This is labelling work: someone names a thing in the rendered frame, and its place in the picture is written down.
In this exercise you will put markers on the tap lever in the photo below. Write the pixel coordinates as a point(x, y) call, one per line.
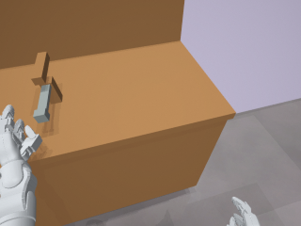
point(41, 114)

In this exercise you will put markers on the counter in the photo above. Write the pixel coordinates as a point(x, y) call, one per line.
point(133, 116)

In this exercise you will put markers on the robot right hand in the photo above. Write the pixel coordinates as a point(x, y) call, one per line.
point(247, 219)

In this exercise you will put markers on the robot left forearm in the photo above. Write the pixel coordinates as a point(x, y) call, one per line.
point(18, 203)

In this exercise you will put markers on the robot left hand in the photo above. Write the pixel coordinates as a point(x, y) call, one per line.
point(13, 144)

